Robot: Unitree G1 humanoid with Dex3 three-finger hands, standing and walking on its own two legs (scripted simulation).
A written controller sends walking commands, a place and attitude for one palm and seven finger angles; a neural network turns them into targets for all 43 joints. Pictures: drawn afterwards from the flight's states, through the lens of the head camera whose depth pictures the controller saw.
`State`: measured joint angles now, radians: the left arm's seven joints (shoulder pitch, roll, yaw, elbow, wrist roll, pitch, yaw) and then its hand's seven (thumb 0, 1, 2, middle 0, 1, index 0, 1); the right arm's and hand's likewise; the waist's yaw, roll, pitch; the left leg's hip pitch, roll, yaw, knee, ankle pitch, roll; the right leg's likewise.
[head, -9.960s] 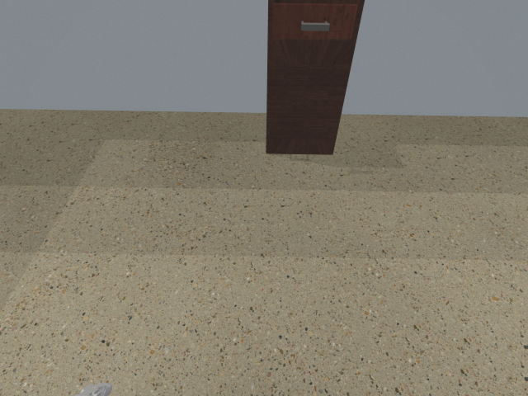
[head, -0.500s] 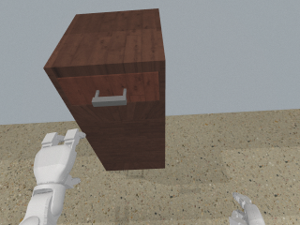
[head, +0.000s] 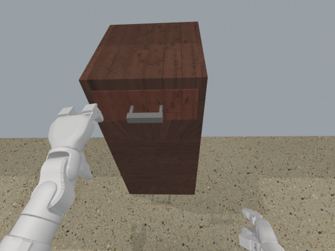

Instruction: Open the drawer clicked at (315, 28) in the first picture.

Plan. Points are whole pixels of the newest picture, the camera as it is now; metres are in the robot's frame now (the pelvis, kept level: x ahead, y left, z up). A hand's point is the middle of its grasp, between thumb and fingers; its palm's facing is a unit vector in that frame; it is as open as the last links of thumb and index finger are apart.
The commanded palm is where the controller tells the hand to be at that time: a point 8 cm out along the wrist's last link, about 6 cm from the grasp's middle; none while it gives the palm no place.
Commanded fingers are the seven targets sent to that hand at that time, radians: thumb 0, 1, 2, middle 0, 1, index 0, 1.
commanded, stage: raise the hand with hooked fingers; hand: left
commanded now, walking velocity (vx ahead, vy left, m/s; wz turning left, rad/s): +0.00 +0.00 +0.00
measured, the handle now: (145, 112) +0.54 +0.16 -0.01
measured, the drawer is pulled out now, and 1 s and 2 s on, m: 0.00 0.00 0.00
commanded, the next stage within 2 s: move the hooked fingers above the handle in 0.38 s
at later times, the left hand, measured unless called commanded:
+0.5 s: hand (94, 148) +0.30 +0.22 +0.10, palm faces +0.09 -0.08 -0.99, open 13.8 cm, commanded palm +0.28 +0.21 +0.16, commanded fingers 0.00 -0.50 0.30 -0.30 -1.20 -0.30 -1.20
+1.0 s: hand (117, 135) +0.37 +0.19 +0.07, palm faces -0.03 -0.07 -1.00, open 13.8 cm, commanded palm +0.36 +0.20 +0.14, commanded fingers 0.00 -0.50 0.30 -0.30 -1.20 -0.30 -1.20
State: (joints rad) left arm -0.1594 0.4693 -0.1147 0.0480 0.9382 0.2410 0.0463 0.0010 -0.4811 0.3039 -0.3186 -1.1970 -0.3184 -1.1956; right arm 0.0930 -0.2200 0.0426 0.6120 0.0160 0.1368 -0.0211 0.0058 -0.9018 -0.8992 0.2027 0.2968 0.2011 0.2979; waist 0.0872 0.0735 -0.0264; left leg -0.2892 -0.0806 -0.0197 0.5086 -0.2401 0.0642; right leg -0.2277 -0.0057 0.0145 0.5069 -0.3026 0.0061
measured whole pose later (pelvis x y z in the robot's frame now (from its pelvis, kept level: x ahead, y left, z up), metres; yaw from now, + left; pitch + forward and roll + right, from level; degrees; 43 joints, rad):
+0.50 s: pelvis -0.01 -0.03 +0.00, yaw +0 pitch +1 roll +0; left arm -0.12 0.46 -0.10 0.07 0.91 0.18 0.08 0.00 -0.49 0.30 -0.32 -1.20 -0.32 -1.20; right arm 0.11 -0.26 0.01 0.65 0.03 0.13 -0.02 0.01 -0.90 -0.90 0.20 0.30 0.20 0.30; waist 0.09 0.09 -0.03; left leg -0.28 -0.05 -0.04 0.46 -0.21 0.03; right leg -0.23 0.02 0.00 0.49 -0.28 -0.03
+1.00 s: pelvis +0.01 -0.04 +0.00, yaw +0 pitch +6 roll +1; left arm -0.34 0.46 -0.12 0.36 0.93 0.08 0.07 0.00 -0.49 0.30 -0.32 -1.20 -0.32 -1.20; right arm 0.17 -0.28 -0.01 0.66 0.03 0.12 -0.06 0.01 -0.90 -0.90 0.20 0.30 0.20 0.30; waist 0.04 0.06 -0.06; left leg -0.38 -0.04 -0.04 0.54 -0.27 0.01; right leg -0.33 0.04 -0.01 0.56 -0.34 -0.04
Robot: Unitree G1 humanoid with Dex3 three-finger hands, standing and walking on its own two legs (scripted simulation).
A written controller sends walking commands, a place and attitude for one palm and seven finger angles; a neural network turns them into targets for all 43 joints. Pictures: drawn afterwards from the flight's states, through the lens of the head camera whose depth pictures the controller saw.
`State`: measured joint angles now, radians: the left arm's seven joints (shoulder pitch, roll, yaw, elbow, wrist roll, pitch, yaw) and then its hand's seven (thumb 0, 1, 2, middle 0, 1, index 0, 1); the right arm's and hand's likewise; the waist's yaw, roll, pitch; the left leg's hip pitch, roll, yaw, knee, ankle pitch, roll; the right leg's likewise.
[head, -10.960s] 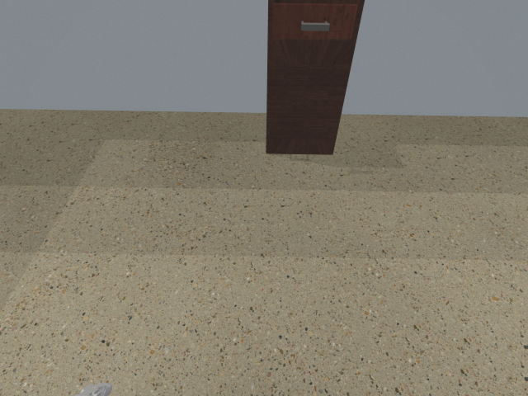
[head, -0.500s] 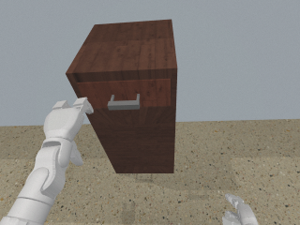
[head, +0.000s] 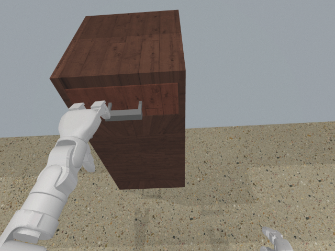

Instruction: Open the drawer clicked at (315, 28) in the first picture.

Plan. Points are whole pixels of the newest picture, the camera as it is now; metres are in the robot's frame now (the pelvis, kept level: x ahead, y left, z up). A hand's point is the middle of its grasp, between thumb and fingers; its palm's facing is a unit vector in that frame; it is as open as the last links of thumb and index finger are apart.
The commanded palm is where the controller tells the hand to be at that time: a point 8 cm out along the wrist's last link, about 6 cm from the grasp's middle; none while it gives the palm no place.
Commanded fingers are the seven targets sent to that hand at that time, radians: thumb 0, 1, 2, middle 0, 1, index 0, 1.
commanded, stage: move the hooked fingers above the handle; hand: left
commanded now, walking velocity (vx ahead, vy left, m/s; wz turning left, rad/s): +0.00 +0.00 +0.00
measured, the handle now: (124, 110) +0.53 +0.20 -0.01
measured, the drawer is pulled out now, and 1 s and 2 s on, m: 0.00 0.00 0.00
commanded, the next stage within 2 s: none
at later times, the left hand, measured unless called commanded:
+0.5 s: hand (111, 120) +0.42 +0.20 +0.06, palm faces -0.01 -0.05 -1.00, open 13.8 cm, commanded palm +0.41 +0.21 +0.12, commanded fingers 0.00 -0.50 0.30 -0.30 -1.20 -0.30 -1.20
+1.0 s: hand (125, 110) +0.47 +0.17 +0.05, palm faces -0.01 -0.04 -1.00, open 13.8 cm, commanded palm +0.46 +0.19 +0.11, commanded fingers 0.00 -0.50 0.30 -0.30 -1.20 -0.30 -1.20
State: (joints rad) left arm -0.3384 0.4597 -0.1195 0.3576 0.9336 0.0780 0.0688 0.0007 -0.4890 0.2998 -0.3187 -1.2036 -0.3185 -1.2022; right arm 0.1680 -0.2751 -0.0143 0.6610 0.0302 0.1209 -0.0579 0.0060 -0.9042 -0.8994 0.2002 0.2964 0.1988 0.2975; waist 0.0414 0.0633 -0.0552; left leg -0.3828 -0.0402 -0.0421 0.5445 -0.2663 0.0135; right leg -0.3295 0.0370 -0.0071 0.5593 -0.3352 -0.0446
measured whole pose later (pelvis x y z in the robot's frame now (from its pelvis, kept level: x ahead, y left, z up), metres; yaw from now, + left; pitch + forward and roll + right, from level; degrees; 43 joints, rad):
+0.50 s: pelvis +0.02 +0.02 -0.01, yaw +0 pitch +9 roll +0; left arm -0.54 0.36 -0.23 0.53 0.98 0.15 0.13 0.00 -0.49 0.30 -0.32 -1.20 -0.32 -1.20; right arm 0.19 -0.25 -0.03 0.66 0.03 0.15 -0.03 0.00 -0.90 -0.90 0.20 0.30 0.20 0.30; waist 0.02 0.06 -0.10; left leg -0.45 -0.06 -0.03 0.60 -0.31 0.03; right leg -0.39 0.02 0.00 0.61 -0.38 -0.03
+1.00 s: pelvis +0.01 +0.00 -0.01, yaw -1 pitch +13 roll +0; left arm -0.77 0.37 -0.15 0.91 1.02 0.08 0.24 0.00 -0.49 0.30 -0.32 -1.20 -0.32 -1.20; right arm 0.31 -0.26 -0.05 0.71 0.02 0.14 -0.03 0.00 -0.90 -0.90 0.20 0.30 0.20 0.30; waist -0.07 0.05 -0.13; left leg -0.57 -0.03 -0.03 0.65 -0.32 0.02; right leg -0.51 0.05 0.00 0.65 -0.37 -0.04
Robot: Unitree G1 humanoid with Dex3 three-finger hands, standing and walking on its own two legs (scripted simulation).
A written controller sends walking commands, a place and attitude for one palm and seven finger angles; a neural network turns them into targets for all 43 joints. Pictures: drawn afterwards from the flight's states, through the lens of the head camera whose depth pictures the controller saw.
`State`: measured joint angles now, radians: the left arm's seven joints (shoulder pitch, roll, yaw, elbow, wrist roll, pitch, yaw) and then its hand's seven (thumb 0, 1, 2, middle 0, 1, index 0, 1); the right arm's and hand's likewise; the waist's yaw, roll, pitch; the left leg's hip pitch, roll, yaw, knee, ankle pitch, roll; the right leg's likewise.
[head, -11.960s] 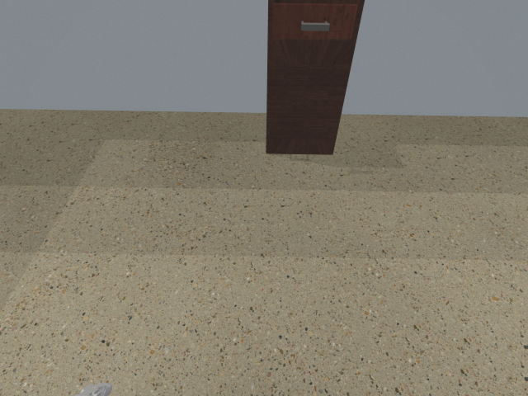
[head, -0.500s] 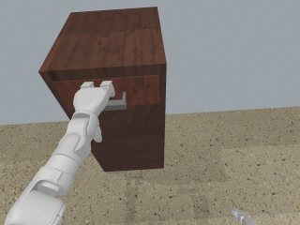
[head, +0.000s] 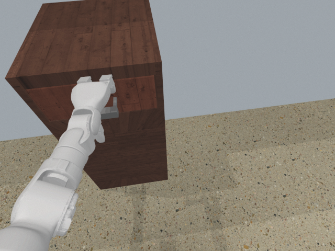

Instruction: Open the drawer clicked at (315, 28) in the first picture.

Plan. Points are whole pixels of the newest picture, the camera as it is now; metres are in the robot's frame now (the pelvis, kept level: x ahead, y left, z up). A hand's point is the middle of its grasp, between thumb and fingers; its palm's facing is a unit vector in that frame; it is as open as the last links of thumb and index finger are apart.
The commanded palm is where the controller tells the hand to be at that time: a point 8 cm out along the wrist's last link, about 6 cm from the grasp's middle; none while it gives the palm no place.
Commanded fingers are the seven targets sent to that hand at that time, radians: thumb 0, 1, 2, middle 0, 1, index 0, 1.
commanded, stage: move the hooked fingers above the handle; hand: left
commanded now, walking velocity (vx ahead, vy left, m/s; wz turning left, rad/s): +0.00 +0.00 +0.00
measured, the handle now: (97, 108) +0.52 +0.21 +0.00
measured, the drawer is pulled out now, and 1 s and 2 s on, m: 0.00 0.00 0.00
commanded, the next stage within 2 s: none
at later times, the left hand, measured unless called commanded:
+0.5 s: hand (94, 107) +0.47 +0.19 +0.07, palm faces +0.06 -0.06 -1.00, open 13.8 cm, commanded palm +0.44 +0.21 +0.12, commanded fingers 0.00 -0.50 0.30 -0.30 -1.20 -0.30 -1.20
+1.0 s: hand (90, 103) +0.48 +0.20 +0.07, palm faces +0.10 -0.02 -1.00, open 13.8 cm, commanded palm +0.45 +0.21 +0.12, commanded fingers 0.00 -0.50 0.30 -0.30 -1.20 -0.30 -1.20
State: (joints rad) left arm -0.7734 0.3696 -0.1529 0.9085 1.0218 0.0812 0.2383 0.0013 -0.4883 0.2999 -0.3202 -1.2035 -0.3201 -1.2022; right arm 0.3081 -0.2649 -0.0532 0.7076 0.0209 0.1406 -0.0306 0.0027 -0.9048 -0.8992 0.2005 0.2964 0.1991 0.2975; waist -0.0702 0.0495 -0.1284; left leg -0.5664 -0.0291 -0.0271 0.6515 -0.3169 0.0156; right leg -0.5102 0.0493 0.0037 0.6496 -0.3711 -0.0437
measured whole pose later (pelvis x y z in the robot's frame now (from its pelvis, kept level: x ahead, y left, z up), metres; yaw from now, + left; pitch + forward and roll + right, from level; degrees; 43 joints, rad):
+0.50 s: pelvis +0.00 +0.01 +0.00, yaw -1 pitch +14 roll -1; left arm -0.75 0.37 -0.12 0.90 1.04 0.03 0.30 0.00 -0.49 0.30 -0.32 -1.20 -0.32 -1.20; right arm 0.31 -0.26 -0.06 0.71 0.01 0.12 -0.01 0.00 -0.90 -0.90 0.20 0.30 0.20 0.30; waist -0.07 0.05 -0.16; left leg -0.59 -0.03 -0.01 0.67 -0.33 0.03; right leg -0.53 0.04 0.02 0.65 -0.37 -0.03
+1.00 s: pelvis +0.00 +0.02 +0.00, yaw -1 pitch +15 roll -1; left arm -0.83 0.37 -0.11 0.97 1.06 0.12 0.35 0.00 -0.49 0.30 -0.32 -1.20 -0.32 -1.20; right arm 0.28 -0.25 -0.04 0.69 0.01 0.13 -0.02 0.00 -0.90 -0.90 0.20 0.30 0.20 0.30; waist -0.08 0.05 -0.14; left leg -0.62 -0.04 0.00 0.68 -0.32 0.04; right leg -0.56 0.04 0.02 0.67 -0.37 -0.02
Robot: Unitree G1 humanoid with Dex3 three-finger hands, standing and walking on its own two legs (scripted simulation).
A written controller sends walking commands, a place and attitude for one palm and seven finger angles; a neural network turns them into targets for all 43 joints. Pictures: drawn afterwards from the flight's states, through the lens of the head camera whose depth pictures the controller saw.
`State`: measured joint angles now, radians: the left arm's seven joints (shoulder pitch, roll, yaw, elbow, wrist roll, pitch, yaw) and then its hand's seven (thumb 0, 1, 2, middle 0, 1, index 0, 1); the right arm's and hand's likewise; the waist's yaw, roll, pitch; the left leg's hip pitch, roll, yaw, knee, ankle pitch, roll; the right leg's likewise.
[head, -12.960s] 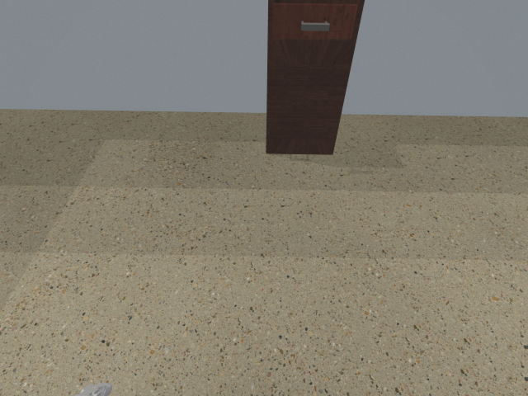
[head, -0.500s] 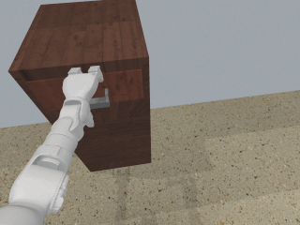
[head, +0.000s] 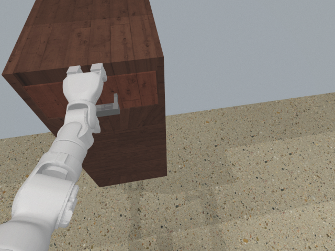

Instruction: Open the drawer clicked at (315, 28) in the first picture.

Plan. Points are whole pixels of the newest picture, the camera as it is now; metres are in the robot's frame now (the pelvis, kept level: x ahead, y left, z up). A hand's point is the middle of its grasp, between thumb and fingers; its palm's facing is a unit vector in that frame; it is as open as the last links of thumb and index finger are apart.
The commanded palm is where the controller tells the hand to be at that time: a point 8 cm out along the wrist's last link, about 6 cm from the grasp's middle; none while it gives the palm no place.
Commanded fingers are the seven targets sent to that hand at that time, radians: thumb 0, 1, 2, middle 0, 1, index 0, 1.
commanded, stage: move the hooked fingers above the handle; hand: left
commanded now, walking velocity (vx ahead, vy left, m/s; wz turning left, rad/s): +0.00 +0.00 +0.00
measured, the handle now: (98, 105) +0.52 +0.20 +0.01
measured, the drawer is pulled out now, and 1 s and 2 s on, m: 0.00 0.00 0.00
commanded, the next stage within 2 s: none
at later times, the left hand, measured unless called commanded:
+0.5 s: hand (80, 103) +0.47 +0.22 +0.07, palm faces +0.10 +0.00 -1.00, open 13.8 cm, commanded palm +0.45 +0.21 +0.12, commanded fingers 0.00 -0.50 0.30 -0.30 -1.20 -0.30 -1.20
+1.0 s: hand (68, 108) +0.46 +0.25 +0.07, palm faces -0.01 +0.04 -1.00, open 13.8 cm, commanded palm +0.44 +0.21 +0.12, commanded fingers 0.00 -0.50 0.30 -0.30 -1.20 -0.30 -1.20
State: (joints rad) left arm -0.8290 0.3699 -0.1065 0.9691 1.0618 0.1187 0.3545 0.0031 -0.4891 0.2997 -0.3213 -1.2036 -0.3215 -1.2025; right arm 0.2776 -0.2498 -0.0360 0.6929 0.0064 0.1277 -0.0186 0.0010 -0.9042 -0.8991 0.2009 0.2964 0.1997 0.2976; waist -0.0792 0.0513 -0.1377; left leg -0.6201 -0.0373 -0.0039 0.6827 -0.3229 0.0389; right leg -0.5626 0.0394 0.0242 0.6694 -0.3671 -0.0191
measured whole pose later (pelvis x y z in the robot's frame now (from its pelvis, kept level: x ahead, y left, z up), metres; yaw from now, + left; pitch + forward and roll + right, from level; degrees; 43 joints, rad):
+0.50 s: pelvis +0.00 -0.01 +0.00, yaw +1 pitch +16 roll -1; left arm -0.76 0.44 -0.07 0.93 1.05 0.07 0.36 0.00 -0.49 0.30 -0.32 -1.20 -0.32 -1.21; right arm 0.32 -0.27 -0.06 0.71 0.01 0.12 -0.03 0.00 -0.90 -0.90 0.20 0.30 0.20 0.30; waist -0.07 0.06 -0.14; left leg -0.63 -0.03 -0.02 0.69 -0.33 0.02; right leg -0.57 0.05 0.01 0.66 -0.37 -0.03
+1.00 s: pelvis +0.01 -0.01 +0.00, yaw -1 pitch +15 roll +0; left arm -0.74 0.43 -0.07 0.97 1.01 0.27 0.30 0.00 -0.48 0.30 -0.32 -1.20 -0.32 -1.20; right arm 0.29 -0.24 -0.03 0.70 0.03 0.17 -0.02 0.00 -0.90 -0.90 0.20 0.30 0.20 0.30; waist -0.05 0.07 -0.15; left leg -0.57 -0.03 0.01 0.64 -0.33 0.03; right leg -0.52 0.05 0.04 0.63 -0.37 -0.03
